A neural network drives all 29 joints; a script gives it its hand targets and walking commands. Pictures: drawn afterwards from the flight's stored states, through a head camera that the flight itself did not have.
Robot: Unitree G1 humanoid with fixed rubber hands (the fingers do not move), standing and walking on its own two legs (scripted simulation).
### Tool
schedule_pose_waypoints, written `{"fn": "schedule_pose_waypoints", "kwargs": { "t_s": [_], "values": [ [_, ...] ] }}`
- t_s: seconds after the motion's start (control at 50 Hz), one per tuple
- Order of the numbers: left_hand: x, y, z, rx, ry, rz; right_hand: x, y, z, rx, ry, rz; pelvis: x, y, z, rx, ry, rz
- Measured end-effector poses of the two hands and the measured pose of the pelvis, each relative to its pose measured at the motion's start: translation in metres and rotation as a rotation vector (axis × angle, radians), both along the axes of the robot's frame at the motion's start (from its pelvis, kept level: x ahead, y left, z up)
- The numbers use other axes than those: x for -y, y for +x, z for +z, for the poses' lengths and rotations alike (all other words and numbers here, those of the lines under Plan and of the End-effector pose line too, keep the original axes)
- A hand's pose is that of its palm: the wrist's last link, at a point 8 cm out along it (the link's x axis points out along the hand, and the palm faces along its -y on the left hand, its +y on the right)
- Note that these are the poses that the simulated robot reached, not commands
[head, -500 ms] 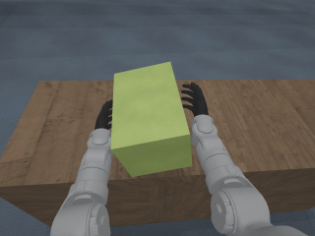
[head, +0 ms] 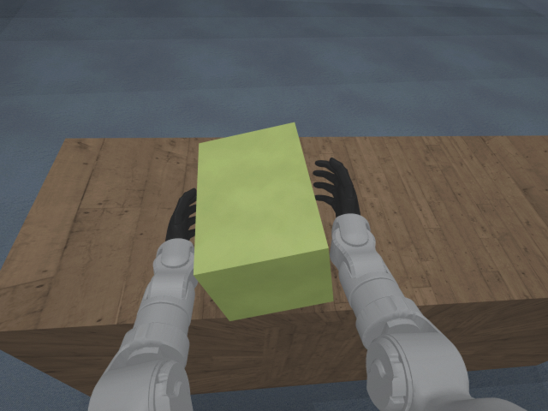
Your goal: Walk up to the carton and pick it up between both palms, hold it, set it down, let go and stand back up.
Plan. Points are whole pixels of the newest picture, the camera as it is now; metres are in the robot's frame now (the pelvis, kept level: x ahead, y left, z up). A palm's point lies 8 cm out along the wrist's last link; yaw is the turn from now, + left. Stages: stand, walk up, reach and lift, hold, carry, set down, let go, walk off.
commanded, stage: set down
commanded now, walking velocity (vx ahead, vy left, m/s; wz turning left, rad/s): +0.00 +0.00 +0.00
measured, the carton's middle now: (263, 218) +0.40 +0.01 +0.03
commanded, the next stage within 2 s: none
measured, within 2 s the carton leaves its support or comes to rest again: rests again in 1.40 s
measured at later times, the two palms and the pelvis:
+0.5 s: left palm (182, 252) +0.36 +0.15 -0.02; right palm (336, 223) +0.38 -0.11 +0.04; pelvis +0.00 +0.01 +0.00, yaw +0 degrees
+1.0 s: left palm (182, 255) +0.36 +0.15 -0.03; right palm (332, 227) +0.39 -0.11 +0.02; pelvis +0.01 +0.01 +0.00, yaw -1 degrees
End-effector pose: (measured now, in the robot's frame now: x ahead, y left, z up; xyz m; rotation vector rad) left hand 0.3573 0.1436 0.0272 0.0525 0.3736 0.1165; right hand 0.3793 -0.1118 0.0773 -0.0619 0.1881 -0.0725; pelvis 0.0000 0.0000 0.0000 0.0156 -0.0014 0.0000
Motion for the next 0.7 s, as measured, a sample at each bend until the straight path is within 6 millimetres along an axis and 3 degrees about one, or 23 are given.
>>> {"fn": "schedule_pose_waypoints", "kwargs": {
  "t_s": [0.3, 0.46, 0.7],
  "values": [
    [-0.001, -0.006, -0.024, -0.035, -0.013, 0.006, -0.001, -0.005, -0.024, -0.036, -0.002, -0.002, -0.003, -0.003, -0.001, -0.043, -0.007, -0.001],
    [-0.002, -0.004, -0.042, -0.047, -0.021, 0.017, -0.004, 0.001, -0.040, -0.047, -0.018, 0.006, -0.005, 0.000, -0.002, -0.109, -0.014, -0.003],
    [-0.006, 0.007, -0.051, -0.027, -0.013, 0.028, -0.008, 0.012, -0.050, -0.029, -0.004, 0.013, -0.008, 0.010, -0.004, -0.177, -0.022, -0.004]
  ]
}}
